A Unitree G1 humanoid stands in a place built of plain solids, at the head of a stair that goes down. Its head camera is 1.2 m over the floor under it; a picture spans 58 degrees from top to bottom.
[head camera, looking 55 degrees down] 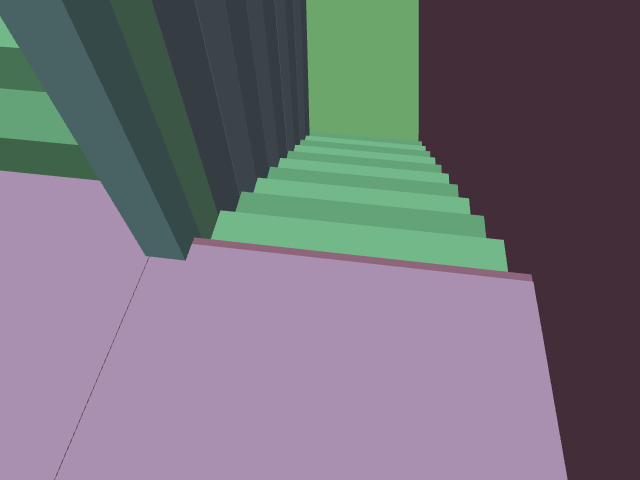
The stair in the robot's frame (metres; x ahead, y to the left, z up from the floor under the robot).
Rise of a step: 0.18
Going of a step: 0.26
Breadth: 1.13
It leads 7 degrees to the right of straight ahead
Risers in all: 11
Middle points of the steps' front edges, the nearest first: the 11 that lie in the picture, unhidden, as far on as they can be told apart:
0.78 -0.12 0.00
1.04 -0.15 -0.18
1.30 -0.19 -0.35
1.56 -0.22 -0.53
1.81 -0.26 -0.71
2.07 -0.29 -0.89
2.33 -0.32 -1.06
2.59 -0.36 -1.24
2.84 -0.39 -1.42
3.10 -0.43 -1.60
3.36 -0.46 -1.77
